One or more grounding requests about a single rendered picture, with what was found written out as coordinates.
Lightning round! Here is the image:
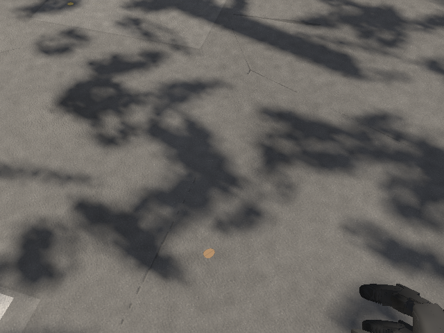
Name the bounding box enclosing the robot right hand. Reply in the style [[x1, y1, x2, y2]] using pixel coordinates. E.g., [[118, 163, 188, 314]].
[[351, 284, 444, 333]]

